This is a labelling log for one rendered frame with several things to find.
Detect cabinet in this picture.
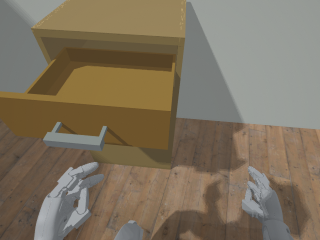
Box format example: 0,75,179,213
31,0,187,170

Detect robot left thigh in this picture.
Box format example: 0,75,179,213
114,223,144,240

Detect left robot hand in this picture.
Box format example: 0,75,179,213
34,162,104,240

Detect robot right forearm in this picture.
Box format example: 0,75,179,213
262,219,294,240

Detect right robot hand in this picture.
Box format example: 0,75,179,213
242,166,284,224

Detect handle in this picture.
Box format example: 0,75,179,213
43,122,108,151

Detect drawer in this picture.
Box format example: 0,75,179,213
0,47,176,150

